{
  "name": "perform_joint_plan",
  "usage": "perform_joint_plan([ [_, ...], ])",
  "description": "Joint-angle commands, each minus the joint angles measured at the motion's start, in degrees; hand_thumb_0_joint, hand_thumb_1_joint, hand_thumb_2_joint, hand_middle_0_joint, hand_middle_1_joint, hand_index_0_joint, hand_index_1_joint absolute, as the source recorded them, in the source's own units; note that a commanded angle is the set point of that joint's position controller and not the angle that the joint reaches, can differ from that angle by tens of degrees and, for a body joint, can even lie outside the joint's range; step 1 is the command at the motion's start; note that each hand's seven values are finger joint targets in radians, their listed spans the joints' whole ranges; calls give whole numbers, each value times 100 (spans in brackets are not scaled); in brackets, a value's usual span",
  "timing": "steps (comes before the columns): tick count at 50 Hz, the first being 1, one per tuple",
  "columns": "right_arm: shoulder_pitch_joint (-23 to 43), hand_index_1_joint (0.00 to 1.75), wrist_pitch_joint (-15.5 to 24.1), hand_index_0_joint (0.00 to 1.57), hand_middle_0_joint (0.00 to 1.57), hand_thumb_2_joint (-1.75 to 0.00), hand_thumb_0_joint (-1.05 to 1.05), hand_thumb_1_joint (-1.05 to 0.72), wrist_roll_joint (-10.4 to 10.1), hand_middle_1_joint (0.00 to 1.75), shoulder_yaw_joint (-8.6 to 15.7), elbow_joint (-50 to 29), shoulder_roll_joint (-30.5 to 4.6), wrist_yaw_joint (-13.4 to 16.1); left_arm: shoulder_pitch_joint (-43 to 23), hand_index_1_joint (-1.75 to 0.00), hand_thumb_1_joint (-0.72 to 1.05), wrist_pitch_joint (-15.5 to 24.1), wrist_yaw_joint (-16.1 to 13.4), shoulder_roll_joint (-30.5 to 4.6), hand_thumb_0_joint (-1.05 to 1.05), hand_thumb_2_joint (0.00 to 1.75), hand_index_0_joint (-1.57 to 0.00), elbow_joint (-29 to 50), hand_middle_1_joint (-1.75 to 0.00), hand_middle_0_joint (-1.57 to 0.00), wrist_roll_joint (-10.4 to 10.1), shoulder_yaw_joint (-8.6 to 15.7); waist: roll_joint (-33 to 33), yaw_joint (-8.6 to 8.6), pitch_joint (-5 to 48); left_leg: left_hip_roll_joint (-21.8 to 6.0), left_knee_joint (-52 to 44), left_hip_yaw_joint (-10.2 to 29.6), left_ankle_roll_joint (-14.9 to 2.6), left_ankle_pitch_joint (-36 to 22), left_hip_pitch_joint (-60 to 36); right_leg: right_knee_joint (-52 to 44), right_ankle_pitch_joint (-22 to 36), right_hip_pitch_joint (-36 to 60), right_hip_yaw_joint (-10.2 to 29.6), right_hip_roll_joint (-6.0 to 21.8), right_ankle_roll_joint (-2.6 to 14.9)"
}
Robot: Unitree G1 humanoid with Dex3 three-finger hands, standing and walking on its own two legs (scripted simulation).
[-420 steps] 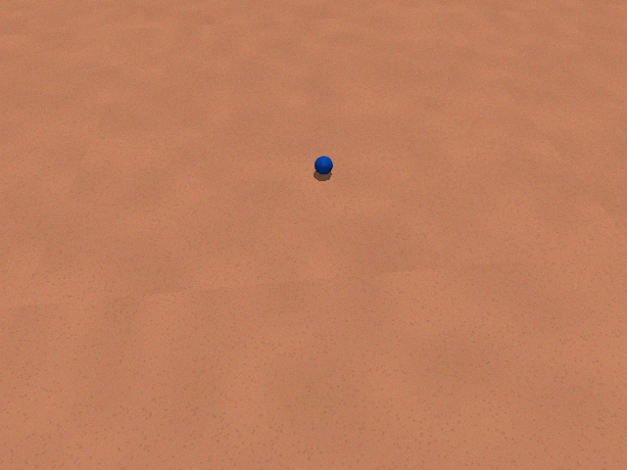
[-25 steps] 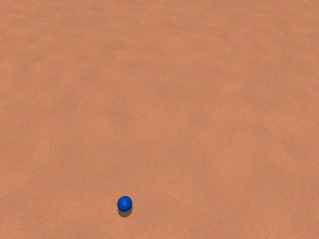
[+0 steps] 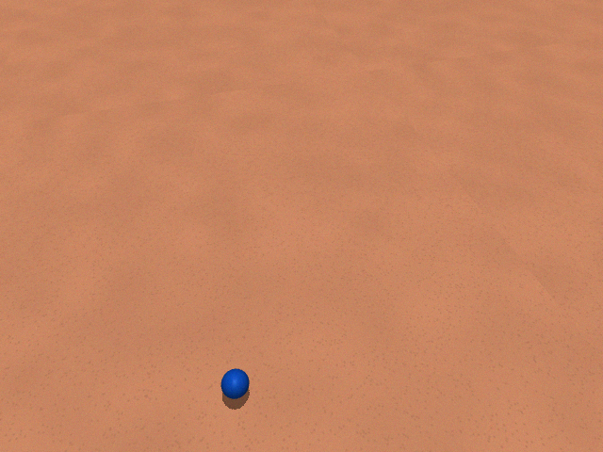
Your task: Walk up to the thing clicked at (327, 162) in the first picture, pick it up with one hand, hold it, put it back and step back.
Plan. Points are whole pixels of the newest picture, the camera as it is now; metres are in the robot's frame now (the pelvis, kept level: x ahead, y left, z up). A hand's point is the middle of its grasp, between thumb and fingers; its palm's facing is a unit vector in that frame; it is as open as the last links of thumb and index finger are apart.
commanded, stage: stand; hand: left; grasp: from above
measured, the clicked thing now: (235, 383) +0.42 +0.22 -0.74
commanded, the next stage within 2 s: rise first in 0.66 s
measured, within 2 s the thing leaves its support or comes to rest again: neither
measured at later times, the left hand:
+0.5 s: hand out of the picture +0.07 +0.25 -0.16, palm faces -0.03 -0.94 -0.35, open 7.4 cm
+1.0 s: hand (144, 448) +0.16 +0.25 -0.17, palm faces -0.02 -0.94 -0.33, open 9.1 cm
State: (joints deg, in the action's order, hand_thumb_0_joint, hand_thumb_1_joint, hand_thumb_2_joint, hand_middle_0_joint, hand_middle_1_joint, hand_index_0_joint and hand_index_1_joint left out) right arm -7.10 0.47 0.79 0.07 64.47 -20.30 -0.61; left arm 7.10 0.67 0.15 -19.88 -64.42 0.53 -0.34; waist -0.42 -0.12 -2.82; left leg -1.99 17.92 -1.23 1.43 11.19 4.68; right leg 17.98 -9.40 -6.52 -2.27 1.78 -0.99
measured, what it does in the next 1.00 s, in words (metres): stands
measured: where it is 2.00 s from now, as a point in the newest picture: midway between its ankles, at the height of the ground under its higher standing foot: outside the picture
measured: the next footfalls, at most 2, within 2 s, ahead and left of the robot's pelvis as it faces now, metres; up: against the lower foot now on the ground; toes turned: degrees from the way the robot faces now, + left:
none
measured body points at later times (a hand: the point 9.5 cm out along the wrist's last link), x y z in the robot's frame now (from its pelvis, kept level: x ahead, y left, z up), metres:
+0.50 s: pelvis +0.00 +0.00 +0.00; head +0.01 +0.00 +0.45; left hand +0.07 +0.30 -0.13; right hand +0.08 -0.30 -0.13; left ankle -0.02 +0.13 -0.75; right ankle +0.00 -0.13 -0.75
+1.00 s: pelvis -0.01 +0.00 -0.02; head +0.05 +0.01 +0.43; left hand +0.16 +0.30 -0.15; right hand +0.08 -0.27 -0.14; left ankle -0.01 +0.13 -0.75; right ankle +0.01 -0.13 -0.75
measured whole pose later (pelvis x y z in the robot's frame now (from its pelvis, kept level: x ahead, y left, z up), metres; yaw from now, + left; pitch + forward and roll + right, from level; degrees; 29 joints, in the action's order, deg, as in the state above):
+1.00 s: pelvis -0.01 +0.00 -0.02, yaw +0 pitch +6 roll +0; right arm -11.2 2.5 -1.3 1.1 46.6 -14.8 1.5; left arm -4.0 0.6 1.6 -19.7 -60.8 4.6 7.9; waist 1.0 -1.6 -1.5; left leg -2.3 33.8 -1.1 1.3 17.0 22.9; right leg 33.3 -14.8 -24.7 -1.7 1.9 -0.7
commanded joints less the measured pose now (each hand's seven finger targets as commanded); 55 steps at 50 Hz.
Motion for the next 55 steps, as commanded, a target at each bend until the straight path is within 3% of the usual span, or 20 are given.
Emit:
perform_joint_plan([
  [1, 267, 30, 97, 20, 20, -90, 0, -90, -10, 30, 223, -327, -1225, 101, -216, -30, 90, 106, -65, -1234, 0, 90, -20, 326, -30, -20, 18, 252, 21, 29, 369, -605, -299, 506, -215, -724, 137, -264, 686, 150, 512, 650, 181],
  [10, 257, 30, 108, 20, 20, -90, 0, -90, -15, 30, 225, -349, -1225, 101, -206, -30, 90, 124, -71, -1265, 0, 90, -20, 344, -30, -20, 16, 261, 95, 25, 511, -638, -229, 479, -247, -1083, -44, -198, 1043, 195, 516, 669, 175],
  [21, 258, 30, 104, 20, 20, -90, 0, -90, -24, 30, 218, -345, -1214, 97, -152, -30, 90, 102, -57, -1247, 0, 90, -20, 317, -30, -20, 13, 262, 56, 52, 340, -610, -321, 480, -231, -729, 61, -247, 682, 145, 513, 643, 180],
  [37, 252, 30, 112, 20, 20, -90, 0, -90, -18, 30, 207, -351, -1188, 102, -190, -30, 90, 108, -65, -1254, 0, 90, -20, 339, -30, -20, 5, 254, 67, 26, 413, -613, -280, 463, -215, -955, 43, -214, 913, 163, 524, 650, 179],
  [38, 268, 30, 111, 20, 20, -90, 0, -89, -17, 30, 212, -346, -1215, 107, -197, -38, 82, 104, -63, -1258, 0, 98, -17, 338, -38, -20, 14, 256, 41, 27, 448, -634, -260, 454, -232, -942, 30, -202, 974, 228, 543, 669, 184],
  [39, 178, 30, 384, 20, 20, -91, 0, -94, -422, 30, -55, -1941, -250, 233, -2207, -46, 74, 616, -152, -331, 0, 94, -14, 2349, -46, -17, -305, 283, -21, -681, -104, 210, 153, -194, -208, -157, 797, 160, 383, -1123, 91, -133, 111],
  [40, -116, 30, 365, 20, 20, -90, 0, -92, -424, 30, -20, -1622, -416, 294, -2801, -54, 66, 562, -193, -555, 0, 93, -15, 1929, -54, -18, -304, 368, 115, -516, 132, 227, 228, -176, -224, 49, 766, 189, 90, -868, 43, -125, 96],
  [41, -278, 30, 301, 20, 20, -91, 0, -92, -406, 30, 52, -1556, -564, 330, -1758, -62, 58, 309, -220, -962, 0, 94, -14, 849, -62, -15, -180, 639, 254, -407, 101, 262, 336, -185, -234, 203, 946, 244, -175, -925, -18, -148, 143],
  [42, -341, 30, 236, 20, 20, -90, 0, -90, -412, 30, 116, -1717, -580, 328, -1307, -70, 50, 209, -152, -1024, 0, 97, -12, 503, -70, -14, -139, 748, 298, -205, 78, 248, 546, -206, -227, 71, 1187, 398, -164, -1001, -43, -168, 148],
  [44, -505, 30, 281, 20, 20, -90, 0, -91, -345, 30, 283, -1903, -572, 404, -1943, -84, 34, 258, -72, -1543, 0, 96, -11, 844, -85, -10, 76, 993, 312, -161, 943, 268, 889, -157, -240, -221, 1201, 734, 200, -907, 12, -120, 113],
  [46, -702, 30, 322, 20, 20, -90, 0, -90, -229, 30, 413, -2055, -531, 349, -1047, -95, 20, 123, 73, -1427, 0, 96, -9, 317, -99, -6, 405, 1129, 174, -98, 1418, 302, 1331, -114, -218, -526, 1580, 1251, 590, -996, 37, -85, 141],
  [48, -780, 30, 342, 20, 20, -90, 0, -90, -177, 30, 508, -2316, -469, 288, -412, -102, 4, 10, 153, -1367, 0, 99, -7, 534, -105, -4, 595, 1317, -5, 209, 1964, 361, 1557, -116, -162, -910, 1641, 1513, 880, -749, 43, -87, 176],
  [51, -605, 30, 355, 20, 20, -89, 0, -87, -224, 30, 480, -2743, -368, 275, -493, -107, -19, -339, 68, -1082, 0, 100, -5, 1162, -110, -3, 749, 1121, -301, 205, 1755, 362, 1516, -111, -95, -799, 1741, 1482, 622, -1018, 26, -125, 203],
  [52, -520, 30, 355, 20, 20, -90, 0, -87, -241, 30, 478, -2852, -368, 262, -537, -107, -27, -494, 57, -957, 0, 101, -5, 1171, -109, -4, 800, 1026, -219, 112, 1506, 327, 1580, -78, -102, -632, 1896, 1468, 415, -1273, -5, -148, 206],
  [55, -415, 30, 419, 20, 20, -90, 0, -88, -249, 30, 502, -3144, -362, 229, -749, -109, -47, -774, -26, -968, 0, 102, -5, 1581, -108, -6, 879, 1011, 40, 7, 1339, 241, 1849, -19, -121, -229, 2255, 1731, -74, -1779, -75, -209, 193],
])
